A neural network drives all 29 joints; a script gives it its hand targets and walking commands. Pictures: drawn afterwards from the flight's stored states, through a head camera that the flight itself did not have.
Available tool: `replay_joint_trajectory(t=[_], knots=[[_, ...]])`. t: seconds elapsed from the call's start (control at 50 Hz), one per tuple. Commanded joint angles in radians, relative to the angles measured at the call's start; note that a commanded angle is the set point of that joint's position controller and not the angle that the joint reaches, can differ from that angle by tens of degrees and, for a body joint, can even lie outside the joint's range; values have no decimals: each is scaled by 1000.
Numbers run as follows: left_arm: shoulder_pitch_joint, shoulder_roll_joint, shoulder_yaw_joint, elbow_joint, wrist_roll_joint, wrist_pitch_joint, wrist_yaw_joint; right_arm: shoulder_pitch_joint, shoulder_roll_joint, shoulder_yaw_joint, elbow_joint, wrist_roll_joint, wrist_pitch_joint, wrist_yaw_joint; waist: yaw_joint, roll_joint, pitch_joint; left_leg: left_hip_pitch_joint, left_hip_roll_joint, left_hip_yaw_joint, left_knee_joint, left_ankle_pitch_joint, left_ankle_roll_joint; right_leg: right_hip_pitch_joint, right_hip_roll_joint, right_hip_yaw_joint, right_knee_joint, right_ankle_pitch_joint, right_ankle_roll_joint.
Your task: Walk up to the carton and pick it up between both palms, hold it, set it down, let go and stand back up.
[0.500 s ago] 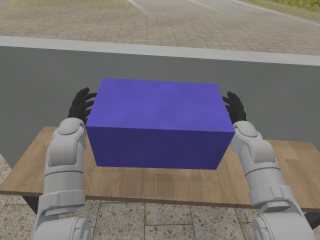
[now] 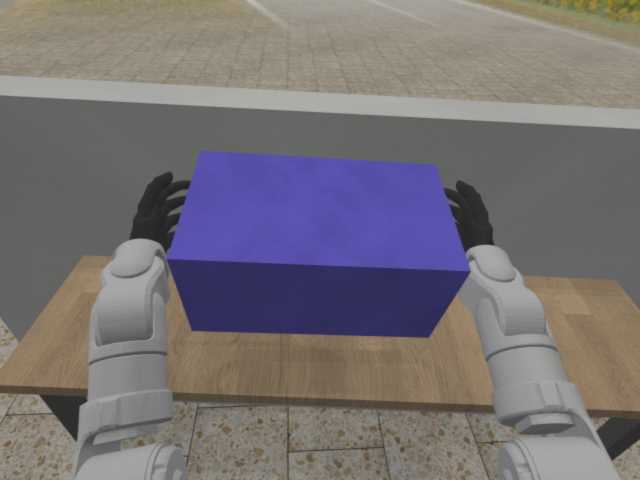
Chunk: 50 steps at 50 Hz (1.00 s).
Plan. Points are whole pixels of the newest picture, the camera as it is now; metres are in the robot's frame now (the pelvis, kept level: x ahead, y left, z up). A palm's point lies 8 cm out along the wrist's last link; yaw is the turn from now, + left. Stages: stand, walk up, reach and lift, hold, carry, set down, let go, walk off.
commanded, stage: set down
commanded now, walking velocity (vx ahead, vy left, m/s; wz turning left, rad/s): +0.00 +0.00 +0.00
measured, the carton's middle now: (316, 245) +0.37 -0.02 +0.17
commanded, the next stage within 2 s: none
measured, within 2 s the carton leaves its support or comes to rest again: neither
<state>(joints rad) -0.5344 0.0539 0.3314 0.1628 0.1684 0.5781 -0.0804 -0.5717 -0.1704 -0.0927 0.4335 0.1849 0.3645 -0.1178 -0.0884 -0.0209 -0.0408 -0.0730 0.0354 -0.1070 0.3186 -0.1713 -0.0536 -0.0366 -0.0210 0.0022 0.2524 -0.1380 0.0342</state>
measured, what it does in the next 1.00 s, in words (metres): stands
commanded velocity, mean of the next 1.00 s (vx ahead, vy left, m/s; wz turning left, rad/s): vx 0.00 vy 0.00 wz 0.00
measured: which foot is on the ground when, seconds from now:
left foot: down 0.00-1.00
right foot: down 0.00-1.00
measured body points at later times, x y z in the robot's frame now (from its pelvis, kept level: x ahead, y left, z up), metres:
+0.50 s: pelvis +0.01 +0.00 +0.00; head +0.00 +0.02 +0.45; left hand +0.40 +0.17 +0.12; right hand +0.37 -0.22 +0.11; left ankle +0.01 +0.15 -0.75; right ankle +0.00 -0.14 -0.75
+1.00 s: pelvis +0.02 -0.01 +0.00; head +0.02 +0.01 +0.45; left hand +0.40 +0.16 +0.09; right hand +0.38 -0.22 +0.09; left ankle +0.01 +0.15 -0.75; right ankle +0.00 -0.14 -0.75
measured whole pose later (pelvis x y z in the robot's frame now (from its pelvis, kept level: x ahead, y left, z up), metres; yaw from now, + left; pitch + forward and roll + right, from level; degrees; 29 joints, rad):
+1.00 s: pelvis +0.02 -0.01 +0.00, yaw +0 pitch +1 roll -1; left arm -0.50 0.05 0.27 0.53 0.12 0.17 -0.04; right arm -0.47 -0.13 -0.16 0.66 0.07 -0.02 -0.08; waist -0.06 -0.01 -0.02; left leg -0.14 0.05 -0.09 0.29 -0.16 -0.06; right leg -0.10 -0.02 -0.02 0.23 -0.14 0.02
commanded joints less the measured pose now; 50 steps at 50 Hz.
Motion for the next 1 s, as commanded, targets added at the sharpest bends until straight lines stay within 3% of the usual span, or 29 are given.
replay_joint_trajectory(t=[0.0,0.04,0.1,0.26,0.3,0.4,0.52,0.6,0.72,0.74,0.76,0.88,0.98], knots=[[-613,-500,-426,-34,-51,-114,-168,-776,552,275,-289,-27,-185,169,20,14,-298,25,-111,161,-71,97,1,122,81,-95,0,74,0],[-588,-489,-403,3,-19,-152,-177,-777,554,277,-261,-62,-238,179,45,-12,-311,36,-111,171,-74,111,8,146,76,-101,7,97,5],[-565,-484,-375,73,2,-195,-178,-770,533,256,-211,-101,-303,183,46,-40,-291,47,-106,169,-79,109,15,149,75,-113,-3,97,11],[-634,-545,-498,52,-55,-307,-115,-783,543,280,-215,-120,-442,176,19,16,-416,124,-101,165,-35,254,-18,133,90,-132,1,189,1],[-636,-558,-523,55,-73,-331,-99,-751,544,284,-204,-124,-454,172,5,21,-438,138,-96,158,-22,293,-24,126,92,-130,2,215,-3],[-600,-567,-554,73,-86,-365,-76,-698,538,301,-170,-122,-462,172,5,50,-458,156,-87,148,-5,353,-37,115,92,-125,4,253,-14],[-538,-555,-537,78,-88,-381,-72,-655,541,349,-157,-84,-459,167,34,15,-441,124,-90,140,5,409,-33,169,90,-108,17,377,-6],[-538,-560,-553,44,-94,-395,-67,-619,539,372,-164,-69,-460,162,22,20,-472,145,-93,130,25,478,-37,168,91,-104,29,454,0],[-532,-552,-535,77,-92,-406,-65,-610,535,354,-155,-76,-452,164,28,15,-440,115,-90,133,7,401,-29,144,85,-96,20,405,0],[-547,-555,-543,75,-96,-413,-64,-612,536,343,-143,-83,-454,166,17,19,-447,117,-92,133,10,405,-30,136,85,-99,21,401,-1],[-541,-556,-538,77,-94,-418,-65,-620,535,346,-159,-86,-459,167,31,14,-457,117,-92,135,13,413,-30,138,85,-97,23,409,-3],[-548,-564,-523,127,-97,-459,-55,-611,545,332,-123,-101,-479,176,24,5,-478,121,-91,128,19,436,-31,121,87,-96,26,439,-1],[-610,-556,-485,231,-88,-503,-52,-631,544,247,-30,-160,-495,196,18,19,-457,97,-82,136,-19,306,-26,57,80,-101,-2,293,-4]])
